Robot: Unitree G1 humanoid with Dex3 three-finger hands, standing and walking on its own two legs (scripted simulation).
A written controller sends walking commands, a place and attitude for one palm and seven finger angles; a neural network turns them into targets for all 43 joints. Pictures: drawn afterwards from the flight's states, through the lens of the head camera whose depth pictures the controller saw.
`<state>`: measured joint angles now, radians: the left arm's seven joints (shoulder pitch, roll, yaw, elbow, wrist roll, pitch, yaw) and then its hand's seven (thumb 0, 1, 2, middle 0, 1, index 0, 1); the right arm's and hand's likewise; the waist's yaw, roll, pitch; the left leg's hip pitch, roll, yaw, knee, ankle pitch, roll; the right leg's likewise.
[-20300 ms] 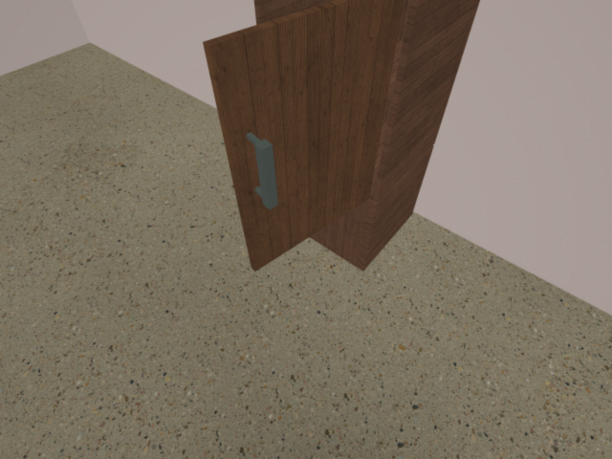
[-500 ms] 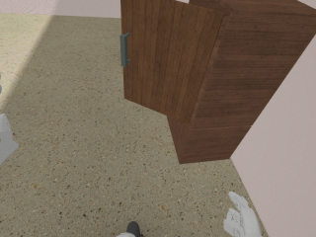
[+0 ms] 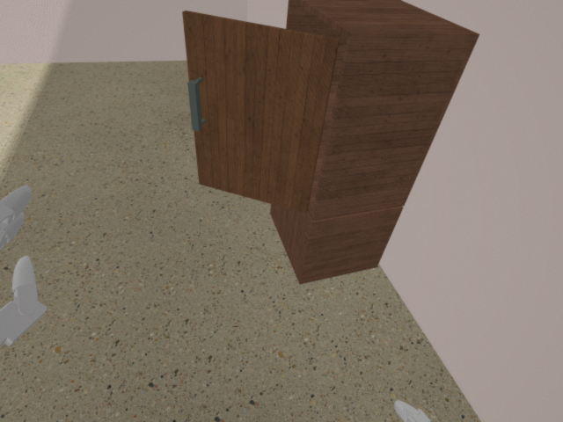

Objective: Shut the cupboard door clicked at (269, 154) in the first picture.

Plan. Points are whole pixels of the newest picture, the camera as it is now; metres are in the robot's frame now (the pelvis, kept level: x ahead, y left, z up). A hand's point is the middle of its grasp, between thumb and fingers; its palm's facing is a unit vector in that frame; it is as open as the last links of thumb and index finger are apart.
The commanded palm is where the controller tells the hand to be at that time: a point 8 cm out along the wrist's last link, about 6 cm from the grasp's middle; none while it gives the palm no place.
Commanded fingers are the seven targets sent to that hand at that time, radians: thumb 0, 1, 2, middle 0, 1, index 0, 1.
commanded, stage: stop stepping back and stand still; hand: left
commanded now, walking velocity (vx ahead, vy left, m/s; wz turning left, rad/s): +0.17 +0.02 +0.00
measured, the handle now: (198, 104) +1.02 +0.25 -0.01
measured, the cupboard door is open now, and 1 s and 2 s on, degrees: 55 55 55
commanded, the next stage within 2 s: let the arm hang, fingers relaxed in 0.54 s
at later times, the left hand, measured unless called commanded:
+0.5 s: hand out of the picture +0.20 +0.30 +0.17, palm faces +0.47 -0.75 -0.47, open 7.4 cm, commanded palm +0.13 +0.33 +0.17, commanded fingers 0.00 0.90 0.90 -0.20 -0.30 -0.20 -0.30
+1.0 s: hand out of the picture +0.00 +0.24 -0.19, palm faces +0.07 -0.98 -0.18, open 7.0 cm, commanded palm none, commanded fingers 0.00 0.90 0.90 -0.20 -0.30 -0.20 -0.30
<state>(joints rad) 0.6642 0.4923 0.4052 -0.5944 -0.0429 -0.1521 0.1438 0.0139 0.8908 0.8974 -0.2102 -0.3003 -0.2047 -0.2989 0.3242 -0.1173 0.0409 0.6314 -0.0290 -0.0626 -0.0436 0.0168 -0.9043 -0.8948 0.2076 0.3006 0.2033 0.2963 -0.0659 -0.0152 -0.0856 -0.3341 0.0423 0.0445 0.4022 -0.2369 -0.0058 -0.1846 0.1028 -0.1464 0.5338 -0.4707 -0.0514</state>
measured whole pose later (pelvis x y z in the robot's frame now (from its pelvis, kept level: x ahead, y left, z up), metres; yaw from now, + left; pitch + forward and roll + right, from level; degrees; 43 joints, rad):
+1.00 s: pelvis -0.02 +0.05 -0.02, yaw +4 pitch -1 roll -1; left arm 0.29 0.21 0.01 0.92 0.01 0.04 0.01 -0.01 0.99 0.90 -0.21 -0.30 -0.20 -0.30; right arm 0.22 -0.24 0.01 0.95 -0.03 0.04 0.00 0.01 -0.91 -0.90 0.20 0.30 0.20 0.30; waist -0.01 -0.04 0.05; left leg -0.33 0.05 0.06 0.53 -0.19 0.01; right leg -0.18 -0.03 -0.10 0.51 -0.32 0.01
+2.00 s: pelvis -0.01 +0.06 -0.01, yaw +2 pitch -2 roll +0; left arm 0.28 0.18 0.01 1.14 0.01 0.00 0.02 0.00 0.91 0.90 -0.20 -0.30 -0.20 -0.30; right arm 0.25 -0.18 -0.02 1.13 -0.02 0.02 -0.02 0.01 -0.91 -0.89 0.20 0.30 0.20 0.30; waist -0.01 0.01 0.04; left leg -0.22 0.03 0.11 0.40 -0.14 0.02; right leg -0.10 -0.05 -0.07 0.39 -0.26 0.02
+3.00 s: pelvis -0.01 +0.07 -0.01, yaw +19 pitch +2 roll -2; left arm 0.15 0.22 0.07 0.91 0.02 0.04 0.01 0.00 0.91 0.90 -0.20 -0.30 -0.19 -0.30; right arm 0.24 -0.20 -0.04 0.97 -0.04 0.04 0.00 0.01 -0.91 -0.89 0.21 0.30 0.20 0.30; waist -0.04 0.01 0.10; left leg -0.36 -0.04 -0.04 0.48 -0.15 0.05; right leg -0.43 -0.04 0.00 0.96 -0.43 0.05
